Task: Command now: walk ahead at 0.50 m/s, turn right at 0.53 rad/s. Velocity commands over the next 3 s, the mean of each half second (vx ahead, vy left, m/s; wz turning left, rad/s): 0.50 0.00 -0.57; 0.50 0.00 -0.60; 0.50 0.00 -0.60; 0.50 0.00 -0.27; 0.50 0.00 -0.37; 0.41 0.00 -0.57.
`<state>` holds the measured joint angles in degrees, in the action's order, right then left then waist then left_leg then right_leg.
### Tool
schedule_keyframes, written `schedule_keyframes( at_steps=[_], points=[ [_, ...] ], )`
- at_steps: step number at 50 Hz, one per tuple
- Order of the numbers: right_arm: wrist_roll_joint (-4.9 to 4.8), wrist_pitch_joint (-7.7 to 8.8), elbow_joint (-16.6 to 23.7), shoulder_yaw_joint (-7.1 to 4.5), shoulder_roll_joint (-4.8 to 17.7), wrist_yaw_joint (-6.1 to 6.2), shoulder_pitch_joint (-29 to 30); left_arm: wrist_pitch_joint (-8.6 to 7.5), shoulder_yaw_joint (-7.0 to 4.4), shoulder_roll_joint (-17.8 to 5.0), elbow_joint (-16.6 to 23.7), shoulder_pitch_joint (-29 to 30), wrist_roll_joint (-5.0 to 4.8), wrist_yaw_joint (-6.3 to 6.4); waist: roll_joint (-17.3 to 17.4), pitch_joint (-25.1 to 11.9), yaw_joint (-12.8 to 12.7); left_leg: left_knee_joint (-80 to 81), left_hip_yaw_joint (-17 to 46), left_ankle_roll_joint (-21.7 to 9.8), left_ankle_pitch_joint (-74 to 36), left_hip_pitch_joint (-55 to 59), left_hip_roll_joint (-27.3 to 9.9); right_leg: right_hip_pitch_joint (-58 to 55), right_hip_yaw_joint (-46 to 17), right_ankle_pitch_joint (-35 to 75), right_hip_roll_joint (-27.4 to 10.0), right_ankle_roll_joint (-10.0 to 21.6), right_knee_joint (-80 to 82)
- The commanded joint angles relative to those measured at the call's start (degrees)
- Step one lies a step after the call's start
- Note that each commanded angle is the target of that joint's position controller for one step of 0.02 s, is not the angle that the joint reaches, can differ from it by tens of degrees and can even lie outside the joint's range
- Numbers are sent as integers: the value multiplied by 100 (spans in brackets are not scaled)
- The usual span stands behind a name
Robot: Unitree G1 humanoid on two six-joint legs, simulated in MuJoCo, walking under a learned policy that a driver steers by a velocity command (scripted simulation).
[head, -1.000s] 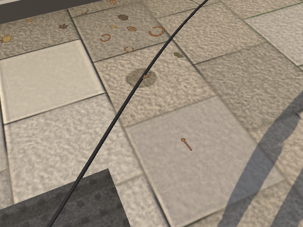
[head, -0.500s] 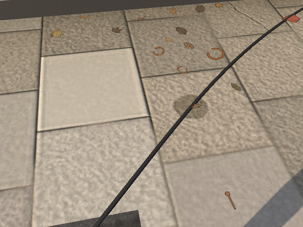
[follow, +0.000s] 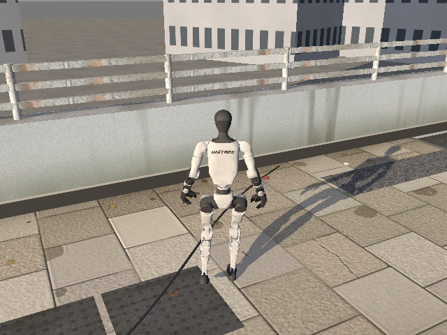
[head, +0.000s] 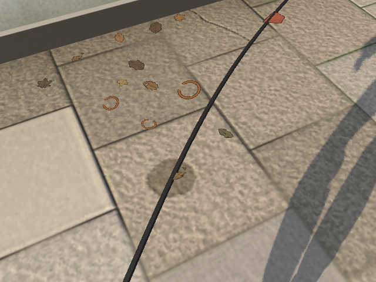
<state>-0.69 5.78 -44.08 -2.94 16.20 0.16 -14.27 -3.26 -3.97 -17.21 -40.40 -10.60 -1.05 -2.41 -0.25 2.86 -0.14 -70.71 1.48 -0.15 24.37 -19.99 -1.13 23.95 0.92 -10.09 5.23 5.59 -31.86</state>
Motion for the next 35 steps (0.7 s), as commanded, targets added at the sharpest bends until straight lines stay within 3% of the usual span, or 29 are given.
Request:
schedule_keyframes(
  at_steps=[1,4,7,9,13,15,16,17,18,19,20,21,22,23,25,30,35],
  points=[
    [108,179,648,-200,782,-4,267,-59,-144,-579,411,-306,75,85,-27,-650,-1,300,416,20,-408,-1768,-470,-1866,-2395,1206,-1588,1230,1630],
    [160,5,668,-152,585,28,170,-80,-194,-740,437,-267,58,167,-131,-514,144,1100,226,297,-681,-1508,-474,-1108,-1940,1807,-1409,1261,1830],
    [177,-16,815,-47,370,29,791,-33,-244,-890,388,-408,-1,268,-284,-381,-64,2471,102,455,-1884,-1250,-281,-701,-1462,1499,-1030,962,1795],
    [129,23,883,-13,324,-16,1205,21,-250,-898,344,-583,-24,302,-417,-398,-274,3317,57,479,-2628,-916,-55,-647,-1428,1071,-908,782,1679],
    [21,114,990,-102,578,-109,1506,99,-251,-864,244,-910,-60,319,-550,-444,-369,4092,274,366,-2573,-662,119,-1188,-2106,384,-1153,624,1212],
    [-2,171,957,-185,724,-128,1277,117,-259,-849,269,-833,-34,327,-716,-446,-180,4254,305,180,-2143,-355,119,-1378,-2453,288,-1265,507,873],
    [4,199,858,-242,783,-116,906,125,-234,-754,307,-741,-26,325,-750,-527,48,4464,230,42,-2120,136,121,-1329,-2462,333,-1156,391,589],
    [74,231,775,-326,953,-77,364,106,-154,-520,361,-720,4,312,-653,-902,323,4483,412,-181,-2032,1072,-175,-1085,-2238,410,-885,195,-144],
    [152,233,714,-411,1281,-24,-480,82,-19,-145,468,-832,105,301,139,-1682,599,4475,1473,-534,-1654,2483,-1228,-382,-1642,-632,-453,-51,-1810],
    [201,147,486,-504,1667,-81,-819,27,42,-13,679,-1549,-96,297,2240,-2102,194,5181,4276,-1402,-46,3779,-2298,1565,-1051,-2549,70,-323,-3483],
    [84,128,622,-383,1080,-101,-612,42,-73,-640,477,-1441,-137,320,1382,-1574,356,5405,4351,-1284,1070,3475,-2232,2162,-1202,-2195,-379,-419,-4179],
    [61,86,655,-300,796,-67,-415,78,-149,-873,547,-851,-86,313,855,-955,498,5407,3371,-1053,766,2876,-1997,2296,-1042,-1656,-544,-456,-4339],
    [114,52,677,-247,702,-59,-175,106,-149,-797,593,-598,-27,317,466,-652,409,5457,2648,-946,-65,2270,-1755,2098,-906,-1257,-727,-492,-4247],
    [133,29,627,-210,581,-46,-23,108,-165,-730,663,-432,12,293,460,-394,327,5564,2130,-940,-683,1852,-1550,2011,-902,-999,-872,-513,-3999],
    [144,56,551,-179,484,-21,64,156,-158,-544,689,-503,-66,229,735,-304,174,5815,1400,-907,-1258,1428,-1322,1661,-786,-775,-1065,-535,-3735],
    [127,81,275,-279,769,3,-29,226,-78,-281,847,-107,-19,198,463,-178,181,6116,443,-1095,-2351,1530,-1441,2009,-668,-104,-1183,-697,-2862],
    [76,-23,65,-306,955,40,-137,138,4,-124,981,653,-22,29,380,19,450,6100,-535,-869,-2799,1738,-1290,1648,-222,1080,-1082,-596,-1294]
  ],
)
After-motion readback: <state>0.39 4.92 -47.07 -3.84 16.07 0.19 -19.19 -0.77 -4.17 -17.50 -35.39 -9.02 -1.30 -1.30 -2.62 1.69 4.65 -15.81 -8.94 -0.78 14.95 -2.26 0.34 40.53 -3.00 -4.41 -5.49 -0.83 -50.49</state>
